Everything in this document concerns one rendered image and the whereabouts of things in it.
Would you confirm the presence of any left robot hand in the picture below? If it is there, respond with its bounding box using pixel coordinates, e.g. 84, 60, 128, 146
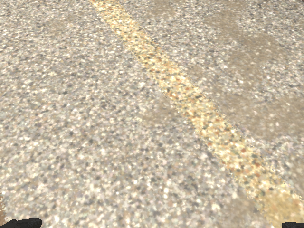
0, 218, 42, 228

